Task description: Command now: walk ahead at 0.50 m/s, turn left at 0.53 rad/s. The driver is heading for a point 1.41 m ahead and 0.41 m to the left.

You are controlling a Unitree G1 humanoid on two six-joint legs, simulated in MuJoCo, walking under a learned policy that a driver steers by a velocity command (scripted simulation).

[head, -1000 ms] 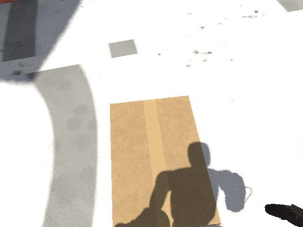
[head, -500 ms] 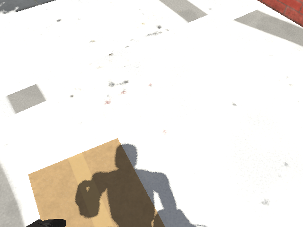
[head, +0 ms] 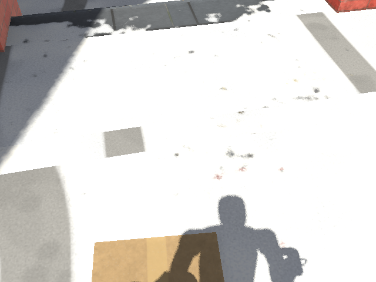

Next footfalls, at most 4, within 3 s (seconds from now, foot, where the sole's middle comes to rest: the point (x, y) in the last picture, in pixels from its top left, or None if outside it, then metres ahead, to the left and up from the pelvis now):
0.12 left None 0.19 0.14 -0.77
0.62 right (188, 263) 0.57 0.04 -0.77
1.12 left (97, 231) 0.68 0.40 -0.78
1.64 right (134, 157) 1.05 0.31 -0.79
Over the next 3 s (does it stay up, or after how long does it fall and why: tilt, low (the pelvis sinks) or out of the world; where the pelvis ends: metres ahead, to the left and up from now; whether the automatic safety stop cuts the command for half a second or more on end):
stays up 1.34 0.41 -0.02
